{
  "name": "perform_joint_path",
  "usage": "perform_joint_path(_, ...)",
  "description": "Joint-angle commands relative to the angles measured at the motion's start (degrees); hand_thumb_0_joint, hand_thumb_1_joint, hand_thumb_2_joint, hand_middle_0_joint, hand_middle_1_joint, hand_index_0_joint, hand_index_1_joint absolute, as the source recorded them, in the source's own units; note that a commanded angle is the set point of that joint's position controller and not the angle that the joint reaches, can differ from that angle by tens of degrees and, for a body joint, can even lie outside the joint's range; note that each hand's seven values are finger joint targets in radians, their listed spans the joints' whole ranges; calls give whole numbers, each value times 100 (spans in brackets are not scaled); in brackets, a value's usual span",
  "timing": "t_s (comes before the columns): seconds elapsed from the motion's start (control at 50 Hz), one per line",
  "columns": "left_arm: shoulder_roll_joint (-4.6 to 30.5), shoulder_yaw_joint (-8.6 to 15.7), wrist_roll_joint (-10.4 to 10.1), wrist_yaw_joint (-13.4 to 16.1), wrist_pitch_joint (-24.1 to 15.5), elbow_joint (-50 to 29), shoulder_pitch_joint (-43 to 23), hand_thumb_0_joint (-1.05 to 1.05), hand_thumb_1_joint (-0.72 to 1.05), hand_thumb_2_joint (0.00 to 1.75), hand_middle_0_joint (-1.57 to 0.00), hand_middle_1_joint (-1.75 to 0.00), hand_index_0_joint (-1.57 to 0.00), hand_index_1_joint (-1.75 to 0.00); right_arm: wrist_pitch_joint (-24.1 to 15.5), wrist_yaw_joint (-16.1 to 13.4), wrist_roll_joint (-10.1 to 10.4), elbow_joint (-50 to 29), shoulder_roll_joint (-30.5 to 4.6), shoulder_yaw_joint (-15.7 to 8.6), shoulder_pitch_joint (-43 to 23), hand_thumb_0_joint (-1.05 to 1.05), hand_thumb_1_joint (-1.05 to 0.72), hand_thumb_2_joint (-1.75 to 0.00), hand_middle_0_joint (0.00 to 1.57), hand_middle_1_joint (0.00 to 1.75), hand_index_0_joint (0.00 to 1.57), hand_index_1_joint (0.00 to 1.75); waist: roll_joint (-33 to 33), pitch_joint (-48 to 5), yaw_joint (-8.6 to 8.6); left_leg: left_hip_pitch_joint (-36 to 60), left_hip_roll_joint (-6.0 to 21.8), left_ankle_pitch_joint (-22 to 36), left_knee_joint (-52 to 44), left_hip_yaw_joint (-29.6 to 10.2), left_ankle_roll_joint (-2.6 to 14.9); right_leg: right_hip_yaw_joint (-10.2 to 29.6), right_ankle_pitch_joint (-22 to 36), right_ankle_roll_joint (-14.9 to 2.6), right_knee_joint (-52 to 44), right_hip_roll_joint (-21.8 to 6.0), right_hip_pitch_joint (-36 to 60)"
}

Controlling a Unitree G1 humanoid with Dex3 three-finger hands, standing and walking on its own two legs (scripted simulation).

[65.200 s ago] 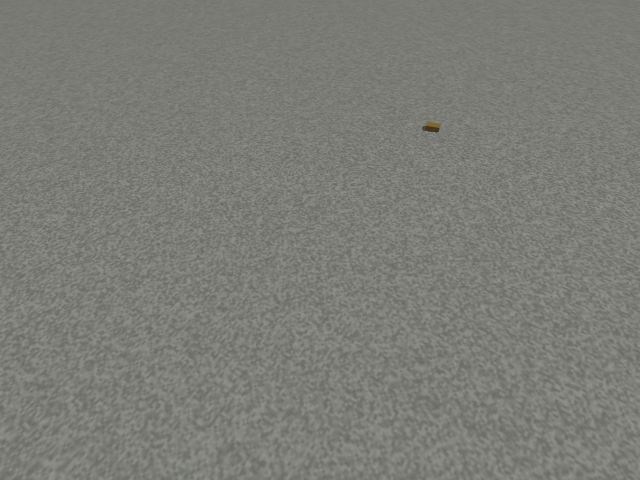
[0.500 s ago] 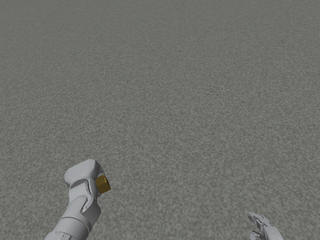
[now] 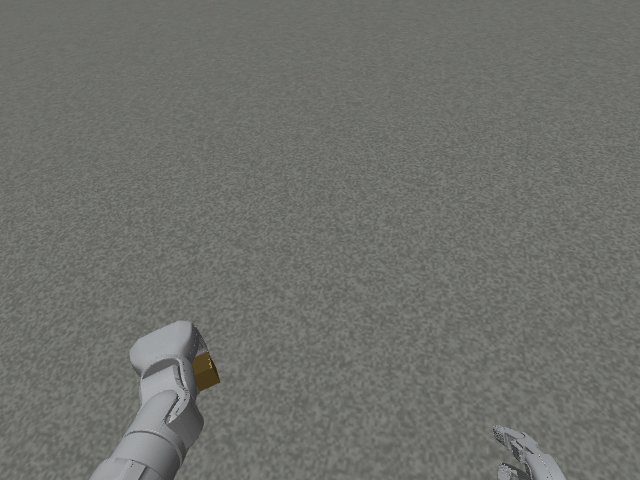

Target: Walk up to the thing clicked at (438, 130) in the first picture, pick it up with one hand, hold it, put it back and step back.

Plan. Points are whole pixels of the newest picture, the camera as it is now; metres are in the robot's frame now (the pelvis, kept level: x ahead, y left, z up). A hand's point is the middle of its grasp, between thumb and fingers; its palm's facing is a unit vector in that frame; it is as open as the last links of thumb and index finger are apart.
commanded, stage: crouch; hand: left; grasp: from above
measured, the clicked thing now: (189, 378) +0.31 +0.23 -0.08
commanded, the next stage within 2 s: lower in 1.64 s
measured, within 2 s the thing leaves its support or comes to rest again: neither
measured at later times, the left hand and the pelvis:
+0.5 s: hand (212, 417) +0.32 +0.25 -0.27, palm faces -0.37 -0.11 -0.92, open 6.1 cm; pelvis -0.05 +0.00 -0.15, yaw -1 degrees
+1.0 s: hand (234, 439) +0.34 +0.26 -0.48, palm faces -0.38 -0.20 -0.90, open 6.0 cm; pelvis -0.07 +0.00 -0.32, yaw -3 degrees
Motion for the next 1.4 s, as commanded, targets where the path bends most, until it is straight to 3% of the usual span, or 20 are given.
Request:
perform_joint_path(0.0,704,301,264,411,-284,-269,-1636,0,76,0,-105,-27,-116,-16,-312,-24,25,-715,-724,-266,-220,0,-89,-90,20,30,20,30,-619,-824,-154,238,-149,996,-236,140,113,-166,1019,-89,-361,179,25)
perform_joint_path(0.14,921,649,468,1219,-882,867,-2287,0,74,0,-101,-30,-113,-18,-297,46,-67,-421,-770,-372,257,0,-89,-90,20,30,20,30,-534,-1136,-369,-725,-139,766,744,173,66,-112,822,-131,561,153,-896)
perform_joint_path(0.16,965,746,495,1345,-985,1015,-2281,0,75,0,-102,-30,-114,-18,-289,50,-83,-397,-756,-390,265,0,-89,-90,20,30,20,30,-425,-1231,-313,-1039,-148,665,1001,205,36,-99,693,-149,818,144,-1091)
perform_joint_path(0.2,837,789,589,1604,-1209,1237,-2633,0,76,0,-104,-30,-115,-19,-300,76,-152,-326,-757,-441,348,0,-89,-90,20,30,20,30,-347,-1663,-414,-1628,-122,522,1664,211,2,-73,579,-160,1496,156,-1713)
perform_joint_path(0.28,1168,1195,773,2149,-1574,1534,-3042,0,77,5,-107,-30,-116,-21,-269,115,-258,-299,-794,-523,430,0,-89,-90,20,30,20,30,126,-2638,-424,-2557,-80,371,2918,210,-47,-119,409,-214,2817,177,-3058)
perform_joint_path(0.32,1025,1151,796,2329,-1661,2070,-3032,0,76,3,-103,-34,-114,-23,-272,128,-305,-287,-835,-537,515,0,-89,-90,20,30,20,30,139,-2658,-506,-3071,-68,95,3372,146,-50,-225,99,-246,3331,214,-3877)
perform_joint_path(0.36,1491,1407,845,2499,-1744,2156,-3304,0,73,8,-104,-33,-113,-24,-266,122,-342,-237,-881,-555,563,0,-89,-90,20,30,20,30,283,-3078,-462,-3604,-86,-162,3777,130,-28,-237,-165,-283,3722,230,-4286)
perform_joint_path(0.44,1544,1538,625,2776,-1687,2418,-3792,0,69,13,-103,-32,-111,-24,-344,114,-425,-131,-938,-555,639,0,-89,-90,20,30,20,30,437,-3680,-544,-4304,-52,-522,4302,-5,-20,-333,-460,-307,4330,241,-5010)
perform_joint_path(0.52,1735,1736,331,2829,-1550,2786,-4081,0,63,16,-102,-29,-108,-24,-419,99,-486,26,-997,-590,664,0,-89,-90,20,30,20,30,182,-3997,-659,-4998,-21,-904,4766,-70,16,-407,-756,-303,4826,275,-5450)
perform_joint_path(0.56,1615,1757,156,2823,-1508,3022,-4113,0,64,16,-103,-29,-109,-23,-492,132,-542,112,-933,-551,653,0,-89,-90,20,30,20,30,72,-3992,-747,-5504,-28,-1084,5075,-56,54,-417,-898,-294,5056,277,-5689)
perform_joint_path(0.64,1856,1952,33,2847,-1518,3324,-4262,0,69,13,-106,-28,-113,-21,-614,186,-625,239,-896,-488,591,0,-89,-90,20,30,20,30,64,-4170,-802,-6189,-45,-1500,5645,-109,97,-443,-1351,-281,5513,277,-6315)
perform_joint_path(0.74,2191,2085,147,2797,-1744,3449,-4620,0,72,10,-109,-26,-116,-19,-726,286,-696,389,-904,-378,620,0,-90,-90,20,30,20,30,333,-4385,-932,-6607,-55,-1623,6400,-116,106,-489,-1495,-271,6151,258,-7034)
perform_joint_path(0.82,2545,2187,432,2746,-2009,3292,-4746,0,73,11,-111,-27,-118,-21,-756,371,-768,447,-923,-302,661,0,-90,-90,20,30,20,30,582,-4614,-950,-6947,-82,-1368,6981,-12,127,-493,-1190,-254,6591,252,-7182)
perform_joint_path(0.86,2858,2304,545,2723,-2136,3057,-4669,0,76,10,-113,-27,-120,-20,-742,412,-787,451,-913,-307,602,0,-90,-91,20,30,20,30,824,-4765,-802,-6927,-76,-1271,7105,13,107,-505,-1136,-275,6792,269,-7291)
perform_joint_path(0.92,2917,2390,692,2707,-2224,3009,-4564,0,82,12,-116,-30,-124,-22,-697,460,-811,436,-981,-345,702,0,-90,-90,20,30,20,30,932,-4942,-768,-6782,-47,-1062,7373,-10,92,-557,-915,-283,7037,267,-7489)
perform_joint_path(1.12,2548,2405,582,2730,-2272,3460,-4605,0,79,18,-118,-23,-122,-19,-735,667,-933,520,-1102,-422,852,0,-90,-90,20,30,20,30,834,-4397,-1010,-7303,26,-976,7936,-201,80,-746,-870,-290,7751,279,-8370)
perform_joint_path(1.26,3055,2567,761,2788,-2517,3537,-4975,0,78,20,-117,-26,-121,-22,-759,737,-981,566,-1224,-350,823,0,-90,-90,20,30,20,30,908,-4425,-994,-7789,4,-1234,8364,-139,100,-758,-1076,-282,8109,320,-8592)
perform_joint_path(1.3,3008,2533,810,2822,-2554,3690,-4917,0,81,18,-118,-27,-123,-22,-753,782,-1022,574,-1195,-327,805,0,-90,-90,20,30,20,30,894,-4360,-1031,-7920,0,-1290,8465,-102,111,-760,-1109,-269,8160,338,-8615)
perform_joint_path(1.34,3350,2785,832,2894,-2565,3709,-4861,0,81,20,-118,-28,-123,-23,-731,793,-1028,597,-1205,-310,790,0,-90,-90,20,30,20,30,918,-4407,-894,-8020,-9,-1302,8558,-59,124,-741,-1129,-264,8227,337,-8597)
perform_joint_path(1.38,3366,2827,841,2946,-2558,3817,-4919,0,81,24,-120,-27,-123,-24,-740,815,-1058,618,-1239,-295,776,0,-90,-91,20,30,20,30,945,-4431,-907,-8111,-6,-1393,8651,-54,130,-759,-1206,-261,8326,345,-8739)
